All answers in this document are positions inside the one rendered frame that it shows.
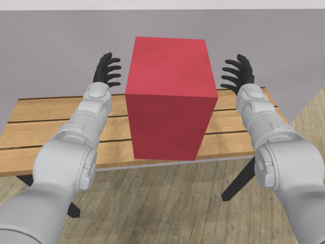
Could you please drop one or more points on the left robot forearm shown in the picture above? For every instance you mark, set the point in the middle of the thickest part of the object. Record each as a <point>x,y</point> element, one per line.
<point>88,121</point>

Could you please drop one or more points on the robot left hand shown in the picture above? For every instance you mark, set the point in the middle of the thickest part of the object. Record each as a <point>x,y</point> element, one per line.
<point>102,70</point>

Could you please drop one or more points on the table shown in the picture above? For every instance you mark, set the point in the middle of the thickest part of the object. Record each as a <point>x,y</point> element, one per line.
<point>35,120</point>

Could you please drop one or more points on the robot right hand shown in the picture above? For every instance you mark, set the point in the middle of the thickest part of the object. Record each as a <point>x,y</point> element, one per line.
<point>244,73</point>

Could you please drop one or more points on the left robot upper arm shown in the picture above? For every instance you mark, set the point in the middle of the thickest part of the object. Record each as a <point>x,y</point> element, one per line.
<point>37,215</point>

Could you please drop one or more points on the right robot upper arm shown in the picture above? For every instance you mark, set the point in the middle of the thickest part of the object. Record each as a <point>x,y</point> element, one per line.
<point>293,171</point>

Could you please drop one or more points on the right robot forearm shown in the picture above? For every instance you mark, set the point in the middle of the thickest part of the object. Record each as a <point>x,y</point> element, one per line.
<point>262,122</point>

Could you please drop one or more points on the carton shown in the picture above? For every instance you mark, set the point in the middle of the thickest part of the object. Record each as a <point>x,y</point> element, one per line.
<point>170,97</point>

